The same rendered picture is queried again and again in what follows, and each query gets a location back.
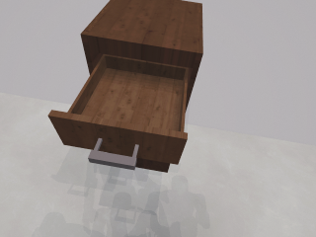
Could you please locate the cabinet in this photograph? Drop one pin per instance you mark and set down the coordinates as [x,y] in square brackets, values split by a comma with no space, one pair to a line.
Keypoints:
[161,31]

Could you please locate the drawer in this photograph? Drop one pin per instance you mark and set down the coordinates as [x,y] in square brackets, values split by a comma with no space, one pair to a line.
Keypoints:
[128,101]

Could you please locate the handle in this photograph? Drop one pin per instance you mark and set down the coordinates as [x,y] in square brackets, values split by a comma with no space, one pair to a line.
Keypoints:
[111,159]

